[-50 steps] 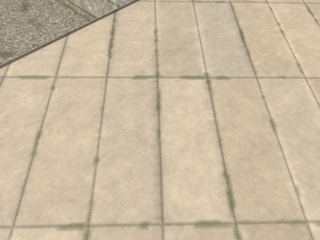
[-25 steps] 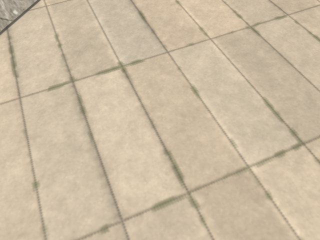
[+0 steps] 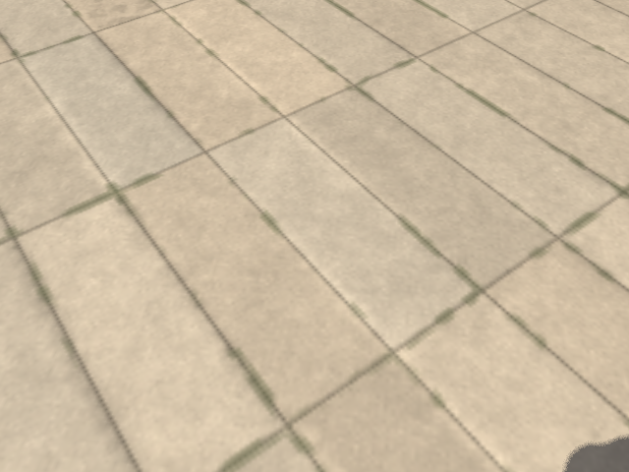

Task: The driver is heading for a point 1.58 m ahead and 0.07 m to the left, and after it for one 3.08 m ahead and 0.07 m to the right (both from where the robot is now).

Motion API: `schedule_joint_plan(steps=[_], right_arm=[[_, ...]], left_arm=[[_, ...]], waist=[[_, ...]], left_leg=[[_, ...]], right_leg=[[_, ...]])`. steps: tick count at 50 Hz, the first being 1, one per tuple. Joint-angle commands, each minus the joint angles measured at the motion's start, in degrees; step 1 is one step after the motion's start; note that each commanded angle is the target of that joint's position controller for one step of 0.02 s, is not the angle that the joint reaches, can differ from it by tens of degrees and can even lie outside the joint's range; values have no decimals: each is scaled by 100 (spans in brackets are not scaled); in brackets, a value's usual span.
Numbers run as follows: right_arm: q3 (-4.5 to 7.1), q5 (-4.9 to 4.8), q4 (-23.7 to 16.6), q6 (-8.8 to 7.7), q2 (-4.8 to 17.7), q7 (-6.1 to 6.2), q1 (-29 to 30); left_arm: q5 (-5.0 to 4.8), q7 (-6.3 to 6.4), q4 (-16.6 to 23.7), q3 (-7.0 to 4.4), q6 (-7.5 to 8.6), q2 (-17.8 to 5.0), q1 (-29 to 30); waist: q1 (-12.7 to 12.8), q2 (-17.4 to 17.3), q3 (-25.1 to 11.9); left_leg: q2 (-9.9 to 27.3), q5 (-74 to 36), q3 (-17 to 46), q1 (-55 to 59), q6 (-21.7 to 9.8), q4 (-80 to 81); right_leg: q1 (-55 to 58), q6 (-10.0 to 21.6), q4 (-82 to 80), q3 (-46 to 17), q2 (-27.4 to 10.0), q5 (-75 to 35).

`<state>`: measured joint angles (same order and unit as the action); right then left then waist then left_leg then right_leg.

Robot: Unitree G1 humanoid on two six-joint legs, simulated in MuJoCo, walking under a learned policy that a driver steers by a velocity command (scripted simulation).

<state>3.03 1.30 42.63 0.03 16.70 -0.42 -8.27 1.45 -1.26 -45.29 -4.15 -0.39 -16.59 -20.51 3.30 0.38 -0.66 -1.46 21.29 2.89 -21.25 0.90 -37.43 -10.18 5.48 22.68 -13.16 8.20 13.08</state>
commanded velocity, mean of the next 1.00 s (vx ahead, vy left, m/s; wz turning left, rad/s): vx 0.46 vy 0.00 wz -0.13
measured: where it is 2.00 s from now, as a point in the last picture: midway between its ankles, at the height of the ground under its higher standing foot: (385, 268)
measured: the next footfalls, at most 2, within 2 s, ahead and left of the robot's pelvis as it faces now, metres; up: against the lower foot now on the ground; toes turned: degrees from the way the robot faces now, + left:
left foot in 0.04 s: +0.07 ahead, +0.12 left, +0.00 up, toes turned -5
right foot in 0.50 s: +0.35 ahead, -0.12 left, +0.00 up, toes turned -7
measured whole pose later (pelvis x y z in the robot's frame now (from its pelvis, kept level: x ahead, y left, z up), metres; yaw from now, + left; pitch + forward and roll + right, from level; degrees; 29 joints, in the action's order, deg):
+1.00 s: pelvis +0.48 -0.05 -0.02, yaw -5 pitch +1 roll -1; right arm 0.4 1.7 43.9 -2.1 13.1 -2.2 -1.2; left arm 1.1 0.2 -57.1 -1.0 4.6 -13.0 -26.4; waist 4.0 -1.3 3.0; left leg 2.0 3.9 -4.6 -32.0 -4.2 -33.3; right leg 8.9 4.3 9.7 2.2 5.4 19.7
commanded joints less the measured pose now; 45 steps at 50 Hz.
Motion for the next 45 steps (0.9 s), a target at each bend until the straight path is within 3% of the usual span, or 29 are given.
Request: schedule_joint_plan(steps=[1,2,3,4,5,6,7,9,13,16,19,22,23,24,25,26,27,28,29,30,32,35,40,45], right_arm=[[53,-63,-246,-228,346,96,-463],[94,-16,-131,-288,512,173,-877],[148,85,-118,-349,924,242,-1353],[277,144,-76,-342,1511,234,-1444],[274,122,-12,-324,1280,192,-1214],[176,34,-69,-346,865,128,-966],[126,14,-93,-378,675,80,-800],[81,21,-4,-457,551,66,-891],[88,-74,307,-566,519,-18,-1409],[59,-84,479,-555,431,-42,-1618],[90,-63,646,-545,601,-26,-1843],[106,-64,763,-505,747,4,-1855],[110,-67,803,-484,790,15,-1849],[94,-95,833,-451,782,26,-1822],[44,-116,750,-451,671,29,-1798],[-124,-217,447,-457,-32,-22,-2117],[19,-123,521,-423,460,17,-2131],[80,-64,435,-397,622,19,-1642],[21,-64,387,-437,462,-31,-1385],[8,-55,433,-415,355,-62,-1348],[-20,69,577,-272,234,-136,-1570],[-17,93,496,-181,175,-205,-1247],[-65,69,99,-184,111,-218,9],[-163,34,-194,-229,37,-210,936]], left_arm=[[-32,9,493,-232,114,-916,666],[-51,45,490,-169,159,-678,644],[-76,56,561,-5,233,-135,544],[-56,82,683,-9,269,-258,657],[51,77,630,-57,278,-554,525],[73,4,492,-67,287,-618,524],[57,-66,396,-58,289,-579,454],[118,-160,319,-39,268,-543,510],[139,-200,524,46,246,-417,1159],[129,-250,749,186,240,-199,1891],[61,-284,896,273,245,-114,2345],[58,-181,816,227,260,-284,2066],[70,-120,666,178,282,-381,1617],[102,-54,382,115,336,-491,796],[200,26,151,17,395,-768,-90],[312,101,117,-114,404,-1357,-676],[60,81,55,-136,341,-1329,-646],[-30,76,48,-67,323,-1012,-64],[-34,56,95,25,362,-648,341],[-13,48,80,81,404,-462,548],[-35,61,-31,136,487,-316,573],[-103,52,-246,101,598,-413,279],[-126,51,-555,131,592,-352,-214],[-81,112,-870,149,586,-433,-732]], waist=[[-659,410,225],[-844,58,131],[-959,-972,-157],[-912,-1293,117],[-552,-812,565],[-438,-493,753],[-339,-483,749],[-364,-706,539],[-475,-639,482],[-627,-682,525],[-722,-761,573],[-484,-749,458],[-265,-718,194],[118,-548,-265],[482,-344,-840],[392,973,-1723],[368,1057,-1874],[106,573,-796],[-28,376,-215],[-221,329,42],[-465,428,161],[-513,331,286],[-280,237,568],[-10,237,660]], left_leg=[[-112,-636,-159,1489,-199,1360],[158,-605,72,2499,-243,1622],[1483,935,1589,3094,-442,2388],[2329,2533,3686,2781,-909,3123],[2411,2680,3672,2269,-1175,3021],[2070,2287,3107,2038,-1127,2968],[1722,1584,2445,1955,-997,2989],[1334,122,1585,1971,-938,2987],[1247,-1877,892,2224,-1088,2939],[1091,-2780,435,2102,-1090,2913],[1183,-3227,277,1969,-1021,2841],[1410,-4633,211,2163,-925,2330],[1372,-5502,107,2257,-851,1735],[1187,-5798,-123,2090,-740,731],[1000,-4584,-248,1159,-654,-556],[276,-1079,-594,-620,-414,-2660],[-137,789,-72,-1276,-484,-3510],[262,291,93,-1638,-554,-3639],[463,-143,37,-1554,-564,-3334],[634,-352,-18,-1303,-543,-2993],[738,-499,-111,-863,-426,-2695],[799,-851,-273,-1188,-297,-2433],[821,-1861,-490,-1802,-117,-1238],[549,-2270,-735,-1611,-277,-21]], right_leg=[[-1225,606,-477,-1649,-1110,1653],[-1953,340,100,-1307,-787,1876],[-2470,22,1684,-385,-225,2199],[-3336,-36,2728,223,317,2049],[-3450,-18,3373,150,-267,1552],[-3384,-54,3525,191,-412,1119],[-3236,-150,3495,266,-493,784],[-3074,-297,3662,504,-546,279],[-3404,-466,3461,912,-773,-171],[-3112,-548,2501,1455,-970,-530],[-2395,-420,1520,1722,-926,-606],[-1560,-120,1022,1830,-691,-370],[-970,-3,826,1870,-516,-272],[78,153,453,1904,-390,-452],[1503,355,423,1260,-1035,-151],[3107,844,153,-1330,-2919,884],[2824,1145,-655,-2931,-3305,883],[2055,980,-686,-1948,-2944,930],[1241,878,-877,-1194,-2660,384],[729,686,-1054,-637,-2328,-42],[191,574,-1281,10,-1990,-799],[203,670,-1550,373,-1892,-1389],[526,592,-1668,843,-1680,-2110],[1167,502,-1521,994,-1802,-2901]])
